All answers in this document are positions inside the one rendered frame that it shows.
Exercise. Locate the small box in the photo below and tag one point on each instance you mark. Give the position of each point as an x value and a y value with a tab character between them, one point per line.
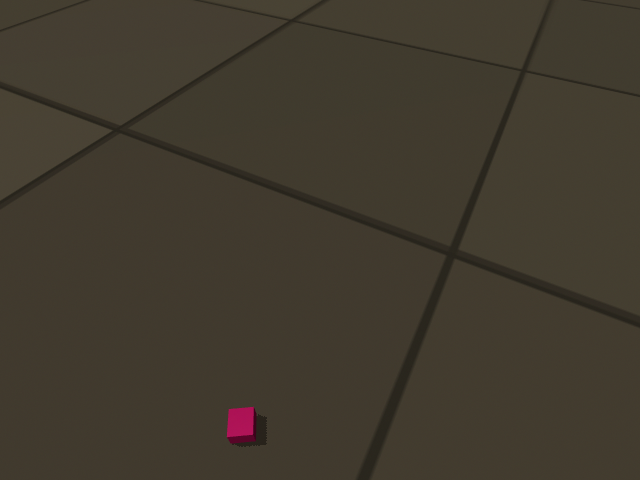
241	425

